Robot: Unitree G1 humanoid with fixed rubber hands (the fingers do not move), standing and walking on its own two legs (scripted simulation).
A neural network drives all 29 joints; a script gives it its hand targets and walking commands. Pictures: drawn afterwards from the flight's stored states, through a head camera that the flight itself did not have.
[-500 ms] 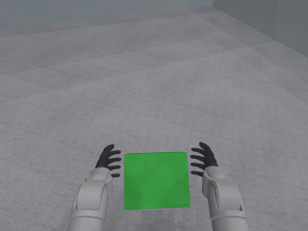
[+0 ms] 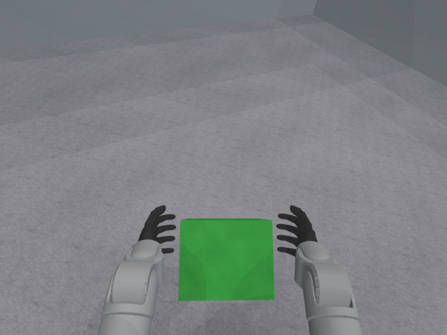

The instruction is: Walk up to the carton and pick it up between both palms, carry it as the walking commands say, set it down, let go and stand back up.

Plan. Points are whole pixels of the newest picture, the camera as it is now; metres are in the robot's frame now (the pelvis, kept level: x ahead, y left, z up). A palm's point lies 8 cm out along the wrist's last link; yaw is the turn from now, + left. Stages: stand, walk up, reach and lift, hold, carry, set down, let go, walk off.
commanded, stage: carry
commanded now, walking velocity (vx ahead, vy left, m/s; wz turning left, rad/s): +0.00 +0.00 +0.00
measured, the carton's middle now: (224, 253) +0.34 -0.01 -0.11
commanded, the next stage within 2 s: none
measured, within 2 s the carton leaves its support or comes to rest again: neither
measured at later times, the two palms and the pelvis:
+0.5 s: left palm (165, 144) +0.51 +0.14 +0.05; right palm (285, 157) +0.50 -0.13 +0.04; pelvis +0.21 +0.01 +0.01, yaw -1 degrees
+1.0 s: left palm (182, 106) +0.69 +0.12 +0.03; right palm (279, 109) +0.70 -0.15 +0.03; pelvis +0.41 -0.02 +0.00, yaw +1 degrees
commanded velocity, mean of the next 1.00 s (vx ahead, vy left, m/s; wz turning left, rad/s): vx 0.00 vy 0.00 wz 0.00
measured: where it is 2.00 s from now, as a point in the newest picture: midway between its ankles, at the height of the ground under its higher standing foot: (238, 217)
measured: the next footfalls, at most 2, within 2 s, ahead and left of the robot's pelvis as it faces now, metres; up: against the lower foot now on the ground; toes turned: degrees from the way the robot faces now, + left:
left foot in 0.04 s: +0.12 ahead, +0.09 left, +0.00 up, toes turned +1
right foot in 0.42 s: +0.19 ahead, -0.08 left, +0.00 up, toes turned -6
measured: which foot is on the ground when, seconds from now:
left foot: up 0.00-0.02, down 0.04-0.46, up 0.48-0.58, down 0.60-0.86, up 0.88-1.00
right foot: down 0.00-0.06, up 0.08-0.40, down 0.42-0.64, up 0.66-0.80, down 0.82-1.00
